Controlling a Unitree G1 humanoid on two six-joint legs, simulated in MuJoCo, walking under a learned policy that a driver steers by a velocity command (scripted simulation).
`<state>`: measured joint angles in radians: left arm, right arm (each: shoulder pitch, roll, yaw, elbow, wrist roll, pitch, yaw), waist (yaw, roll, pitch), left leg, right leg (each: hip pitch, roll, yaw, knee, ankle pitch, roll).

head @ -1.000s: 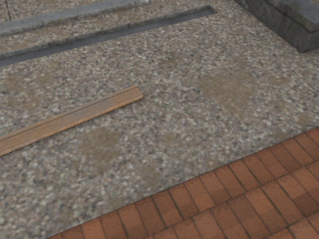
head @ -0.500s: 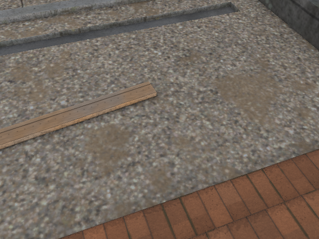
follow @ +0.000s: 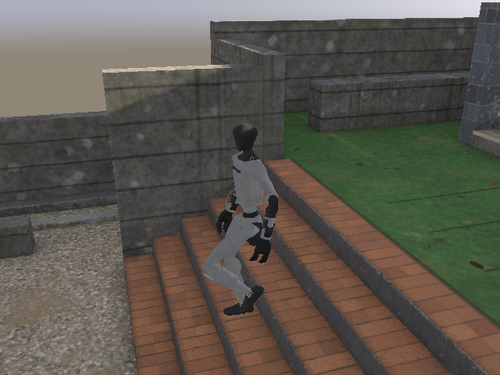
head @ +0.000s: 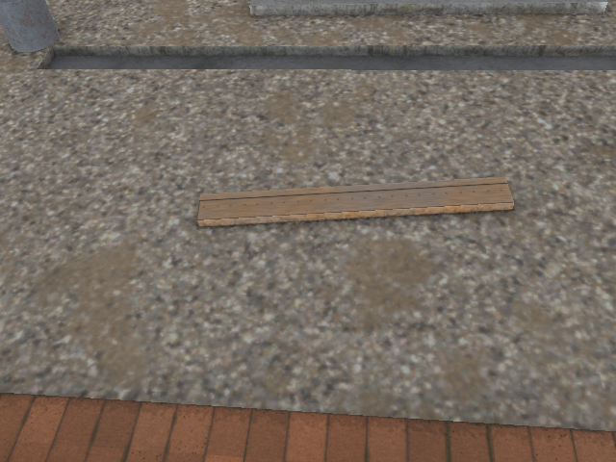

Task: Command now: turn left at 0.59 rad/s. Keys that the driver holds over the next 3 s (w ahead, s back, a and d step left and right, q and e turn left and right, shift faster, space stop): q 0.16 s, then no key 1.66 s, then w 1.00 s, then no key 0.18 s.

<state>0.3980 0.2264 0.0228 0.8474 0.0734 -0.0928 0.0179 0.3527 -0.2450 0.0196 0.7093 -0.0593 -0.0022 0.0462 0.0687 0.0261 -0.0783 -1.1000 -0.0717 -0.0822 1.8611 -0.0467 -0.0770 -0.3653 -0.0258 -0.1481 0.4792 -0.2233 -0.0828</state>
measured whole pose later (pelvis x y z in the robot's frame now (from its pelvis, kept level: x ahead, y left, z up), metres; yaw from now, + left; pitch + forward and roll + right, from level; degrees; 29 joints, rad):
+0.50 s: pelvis +0.03 +0.08 -0.01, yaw +12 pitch +5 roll +1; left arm 0.29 0.23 0.07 0.88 0.04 -0.09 0.02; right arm 0.27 -0.22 -0.06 0.77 -0.05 -0.07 0.08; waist 0.04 -0.01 -0.06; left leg -0.37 -0.01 0.07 0.50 -0.22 0.04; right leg -0.59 -0.04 0.04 1.06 -0.55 0.00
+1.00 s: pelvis +0.03 +0.09 -0.01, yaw +12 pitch -2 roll +0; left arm 0.30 0.14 0.02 1.03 0.01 0.03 0.01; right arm 0.17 -0.18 -0.01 1.01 0.00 0.04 -0.02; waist 0.01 0.01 0.03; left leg -0.23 0.00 0.08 0.53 -0.27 0.03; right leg -0.20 -0.01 -0.04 0.54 -0.31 -0.01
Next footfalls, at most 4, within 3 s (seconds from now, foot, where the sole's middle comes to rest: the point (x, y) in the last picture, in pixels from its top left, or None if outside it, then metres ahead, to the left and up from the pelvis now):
0.38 left None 0.06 0.20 -0.78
0.68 right None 0.09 -0.01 -0.78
2.48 right None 0.38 0.06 -0.94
2.96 left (239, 446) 0.66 0.33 -1.11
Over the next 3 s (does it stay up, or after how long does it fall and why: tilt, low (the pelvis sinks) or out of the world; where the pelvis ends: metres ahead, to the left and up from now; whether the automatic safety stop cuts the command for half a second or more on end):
stays up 0.56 0.21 -0.32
